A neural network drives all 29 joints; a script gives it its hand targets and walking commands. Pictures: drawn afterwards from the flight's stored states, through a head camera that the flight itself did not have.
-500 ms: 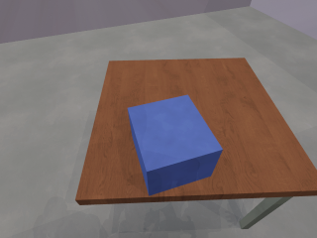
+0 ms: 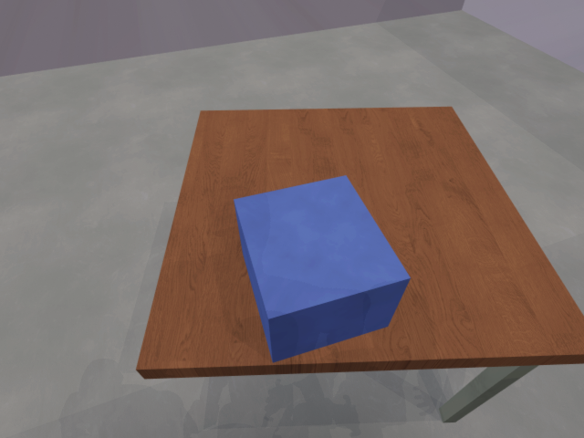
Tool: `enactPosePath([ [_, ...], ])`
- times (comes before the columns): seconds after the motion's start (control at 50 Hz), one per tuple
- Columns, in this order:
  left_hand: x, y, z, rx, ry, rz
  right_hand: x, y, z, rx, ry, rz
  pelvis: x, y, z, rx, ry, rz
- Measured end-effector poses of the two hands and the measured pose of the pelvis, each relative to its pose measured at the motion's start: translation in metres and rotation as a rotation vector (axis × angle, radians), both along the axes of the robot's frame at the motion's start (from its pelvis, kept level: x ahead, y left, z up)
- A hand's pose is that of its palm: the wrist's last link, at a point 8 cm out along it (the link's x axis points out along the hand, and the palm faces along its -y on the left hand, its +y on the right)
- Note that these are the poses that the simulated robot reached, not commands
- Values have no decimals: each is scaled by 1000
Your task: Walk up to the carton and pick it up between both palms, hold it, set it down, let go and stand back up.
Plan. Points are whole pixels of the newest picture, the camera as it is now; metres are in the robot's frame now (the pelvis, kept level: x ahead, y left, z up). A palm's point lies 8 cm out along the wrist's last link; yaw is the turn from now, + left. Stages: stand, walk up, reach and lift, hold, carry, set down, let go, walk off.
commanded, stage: stand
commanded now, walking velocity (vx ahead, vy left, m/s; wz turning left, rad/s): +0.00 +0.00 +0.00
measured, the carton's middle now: (311, 263) +0.43 -0.04 -0.05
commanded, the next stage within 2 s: none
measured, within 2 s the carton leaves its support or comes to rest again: neither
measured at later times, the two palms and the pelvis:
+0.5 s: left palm out of the picture +0.04 +0.25 -0.13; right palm out of the picture +0.05 -0.25 -0.13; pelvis +0.00 +0.00 +0.00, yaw +0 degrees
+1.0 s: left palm out of the picture +0.02 +0.25 -0.13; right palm out of the picture +0.03 -0.24 -0.13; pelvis -0.01 +0.00 +0.00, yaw +0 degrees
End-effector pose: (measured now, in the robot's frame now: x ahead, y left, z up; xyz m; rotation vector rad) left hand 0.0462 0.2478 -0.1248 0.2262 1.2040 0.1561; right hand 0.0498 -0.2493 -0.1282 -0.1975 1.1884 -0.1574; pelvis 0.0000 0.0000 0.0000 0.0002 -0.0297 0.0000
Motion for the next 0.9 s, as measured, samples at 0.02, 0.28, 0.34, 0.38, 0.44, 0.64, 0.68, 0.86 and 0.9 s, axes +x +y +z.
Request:
enactPosePath([
  [0.02, 0, 0, 0, 0, 0, 1, 0, 0, 0, 0, 2, 0, 0, 0, 0, 0, 0, 0],
  [0.28, -3, 2, 0, 3, 10, 7, 2, 2, 0, 1, -2, -3, 0, 1, 1, -1, -5, 0],
  [0.34, -5, 2, 0, 2, 17, 8, 1, 3, 0, 3, 1, -6, 0, 1, 1, -2, -3, -1],
  [0.38, -6, 2, -1, 2, 22, 7, -1, 3, -1, 3, 5, -8, -1, 2, 1, -2, -2, -1],
  [0.44, -8, 2, -1, 1, 26, 9, -2, 3, -1, 0, 12, -11, -1, 2, 1, -2, -3, 0],
  [0.64, -11, 3, -2, 0, 25, 17, -6, 4, -1, -1, 21, -13, -1, 3, 1, -2, -7, 1],
  [0.68, -12, 4, -2, 0, 25, 17, -7, 4, -1, -2, 21, -15, -2, 4, 1, -2, -10, 1],
  [0.86, -20, 5, -2, 0, 40, 20, -13, 6, -2, 0, 32, -17, -6, 5, 1, -2, -8, 2],
  [0.9, -22, 5, -2, 1, 47, 22, -15, 6, -3, 1, 36, -17, -7, 5, 2, -2, -5, 3],
])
